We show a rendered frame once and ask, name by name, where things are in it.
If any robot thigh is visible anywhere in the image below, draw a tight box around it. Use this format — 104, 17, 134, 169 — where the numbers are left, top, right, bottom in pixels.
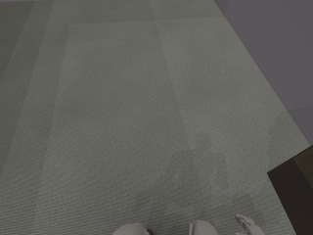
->
188, 219, 218, 235
112, 223, 150, 235

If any robot right thigh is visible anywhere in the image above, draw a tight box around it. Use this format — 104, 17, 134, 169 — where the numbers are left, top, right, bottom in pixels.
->
188, 219, 218, 235

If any cupboard door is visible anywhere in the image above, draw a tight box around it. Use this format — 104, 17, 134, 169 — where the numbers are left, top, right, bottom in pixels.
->
293, 147, 313, 189

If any right robot hand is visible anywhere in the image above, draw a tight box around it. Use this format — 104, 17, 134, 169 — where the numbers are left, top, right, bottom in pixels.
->
235, 213, 264, 235

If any robot left thigh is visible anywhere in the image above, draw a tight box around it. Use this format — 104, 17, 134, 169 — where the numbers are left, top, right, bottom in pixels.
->
112, 223, 150, 235

